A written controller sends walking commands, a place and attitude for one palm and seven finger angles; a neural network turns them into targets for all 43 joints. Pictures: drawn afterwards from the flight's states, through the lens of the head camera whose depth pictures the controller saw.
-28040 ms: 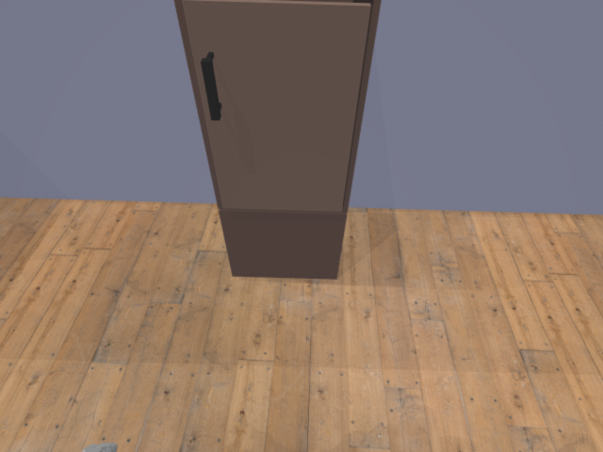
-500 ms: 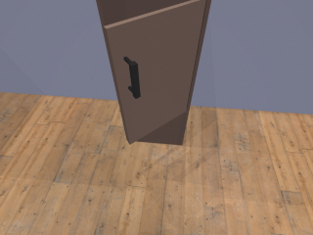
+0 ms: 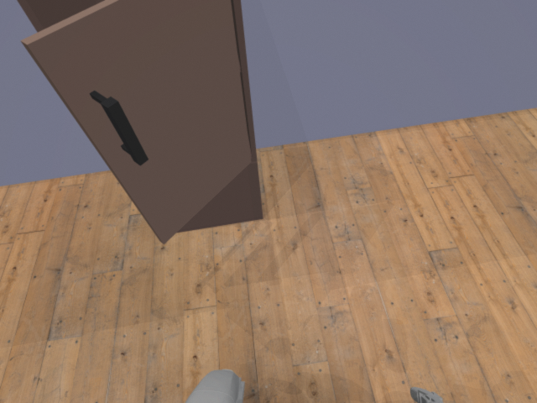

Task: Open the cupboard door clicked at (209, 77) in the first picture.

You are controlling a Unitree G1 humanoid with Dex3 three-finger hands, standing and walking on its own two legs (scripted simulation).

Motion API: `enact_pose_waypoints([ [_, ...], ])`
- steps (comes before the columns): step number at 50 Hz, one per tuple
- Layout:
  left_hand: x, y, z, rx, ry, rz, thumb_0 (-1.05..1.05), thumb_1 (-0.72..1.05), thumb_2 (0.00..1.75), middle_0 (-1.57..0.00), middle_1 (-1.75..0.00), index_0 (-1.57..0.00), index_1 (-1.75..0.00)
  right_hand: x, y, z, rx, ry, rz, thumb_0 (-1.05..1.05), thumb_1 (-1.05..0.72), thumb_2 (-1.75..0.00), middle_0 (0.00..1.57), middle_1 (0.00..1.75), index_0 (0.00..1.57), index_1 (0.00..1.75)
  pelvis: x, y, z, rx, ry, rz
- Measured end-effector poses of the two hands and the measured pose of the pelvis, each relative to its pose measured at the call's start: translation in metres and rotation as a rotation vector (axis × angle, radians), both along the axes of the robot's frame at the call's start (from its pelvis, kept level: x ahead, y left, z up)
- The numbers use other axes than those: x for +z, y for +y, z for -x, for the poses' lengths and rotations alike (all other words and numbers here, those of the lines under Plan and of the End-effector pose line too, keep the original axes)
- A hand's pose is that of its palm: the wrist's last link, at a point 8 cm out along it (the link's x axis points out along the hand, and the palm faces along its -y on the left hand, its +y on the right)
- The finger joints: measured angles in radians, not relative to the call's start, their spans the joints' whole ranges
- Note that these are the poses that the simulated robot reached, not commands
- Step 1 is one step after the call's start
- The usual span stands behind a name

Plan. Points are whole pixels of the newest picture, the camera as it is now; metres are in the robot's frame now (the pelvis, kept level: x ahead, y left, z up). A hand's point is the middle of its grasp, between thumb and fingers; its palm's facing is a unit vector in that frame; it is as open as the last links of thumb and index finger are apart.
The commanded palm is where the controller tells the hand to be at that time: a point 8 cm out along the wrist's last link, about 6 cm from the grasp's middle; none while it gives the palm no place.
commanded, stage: walk to a spot facing it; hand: left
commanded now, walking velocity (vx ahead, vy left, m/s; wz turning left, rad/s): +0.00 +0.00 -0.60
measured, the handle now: (119, 129) +0.52 +0.31 +0.07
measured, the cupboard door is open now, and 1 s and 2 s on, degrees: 42 42 42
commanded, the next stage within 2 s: none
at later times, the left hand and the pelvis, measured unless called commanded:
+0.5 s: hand (136, 378) +0.15 +0.26 -0.17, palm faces -0.23 -0.95 -0.23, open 7.4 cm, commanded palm none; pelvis +0.02 +0.06 +0.00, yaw -18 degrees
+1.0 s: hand (219, 336) +0.23 +0.13 -0.18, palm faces -0.60 -0.77 -0.20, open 7.4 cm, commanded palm none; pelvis +0.03 +0.04 -0.01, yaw -37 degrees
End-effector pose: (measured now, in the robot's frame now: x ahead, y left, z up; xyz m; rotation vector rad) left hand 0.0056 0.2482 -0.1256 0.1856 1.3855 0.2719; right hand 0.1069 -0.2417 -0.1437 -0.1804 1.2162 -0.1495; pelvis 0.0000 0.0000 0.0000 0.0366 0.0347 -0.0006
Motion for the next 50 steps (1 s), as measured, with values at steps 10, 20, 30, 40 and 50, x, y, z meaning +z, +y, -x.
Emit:
enact_pose_waypoints([
  [10, -0.006, 0.022, -0.031, -0.098, -0.021, 0.025, 0.01, 0.91, 0.89, -0.20, -0.30, -0.21, -0.30, 0.024, 0.017, -0.031, -0.060, -0.141, 0.018, 0.00, -0.90, -0.90, 0.20, 0.30, 0.19, 0.30, 0.002, 0.021, -0.008, -0.118, 0.007, 0.015],
  [20, -0.024, 0.066, -0.105, -0.248, -0.082, 0.052, 0.01, 0.91, 0.90, -0.20, -0.30, -0.20, -0.30, 0.034, 0.038, 0.014, -0.132, -0.132, 0.107, 0.00, -0.90, -0.90, 0.21, 0.30, 0.20, 0.30, -0.006, 0.057, -0.017, -0.232, 0.004, 0.063],
  [30, -0.008, 0.026, -0.195, -0.489, -0.150, 0.081, 0.01, 0.92, 0.90, -0.19, -0.30, -0.20, -0.30, 0.026, 0.043, 0.140, -0.386, 0.079, 0.088, 0.00, -0.90, -0.90, 0.21, 0.30, 0.20, 0.30, 0.001, 0.055, -0.022, -0.384, 0.004, 0.084],
  [40, -0.008, -0.061, -0.243, -0.711, -0.232, 0.074, 0.01, 0.91, 0.90, -0.20, -0.30, -0.20, -0.30, -0.006, 0.034, 0.225, -0.623, 0.208, 0.030, 0.00, -0.90, -0.90, 0.20, 0.30, 0.19, 0.30, -0.016, 0.029, -0.019, -0.526, -0.006, 0.051],
  [50, -0.024, -0.078, -0.253, -0.791, -0.165, 0.143, 0.01, 0.91, 0.89, -0.20, -0.30, -0.21, -0.30, 0.008, 0.047, 0.185, -0.707, 0.030, 0.059, 0.00, -0.90, -0.90, 0.20, 0.30, 0.19, 0.30, -0.015, 0.040, -0.035, -0.651, 0.006, 0.052],
])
